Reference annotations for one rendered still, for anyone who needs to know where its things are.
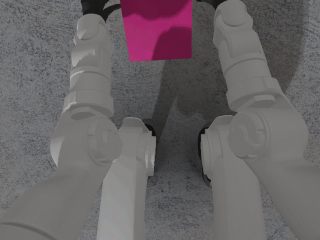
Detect left robot upper arm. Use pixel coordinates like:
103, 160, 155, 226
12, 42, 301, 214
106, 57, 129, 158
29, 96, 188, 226
0, 115, 123, 240

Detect left robot hand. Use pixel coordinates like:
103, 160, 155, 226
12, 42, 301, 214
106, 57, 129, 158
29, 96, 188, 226
81, 0, 121, 23

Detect robot left forearm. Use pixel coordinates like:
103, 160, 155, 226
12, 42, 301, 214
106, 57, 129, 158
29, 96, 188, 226
55, 13, 114, 130

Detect right robot upper arm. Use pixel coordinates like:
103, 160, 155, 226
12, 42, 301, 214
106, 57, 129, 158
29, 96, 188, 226
227, 107, 320, 240

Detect carton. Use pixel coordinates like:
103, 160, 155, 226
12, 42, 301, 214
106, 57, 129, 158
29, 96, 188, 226
120, 0, 193, 62

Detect robot right thigh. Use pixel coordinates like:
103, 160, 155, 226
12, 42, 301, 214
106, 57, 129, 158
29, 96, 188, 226
200, 124, 267, 240

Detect robot right forearm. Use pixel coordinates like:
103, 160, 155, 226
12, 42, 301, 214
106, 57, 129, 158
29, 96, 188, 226
212, 0, 298, 113

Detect robot left thigh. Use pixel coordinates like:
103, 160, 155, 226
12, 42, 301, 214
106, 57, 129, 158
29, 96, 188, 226
96, 126, 156, 240

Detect right robot hand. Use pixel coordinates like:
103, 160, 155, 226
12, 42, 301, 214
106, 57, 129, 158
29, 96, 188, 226
196, 0, 227, 10

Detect robot thigh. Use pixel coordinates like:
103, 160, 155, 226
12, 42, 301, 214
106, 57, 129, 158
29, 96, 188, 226
96, 126, 156, 240
200, 124, 267, 240

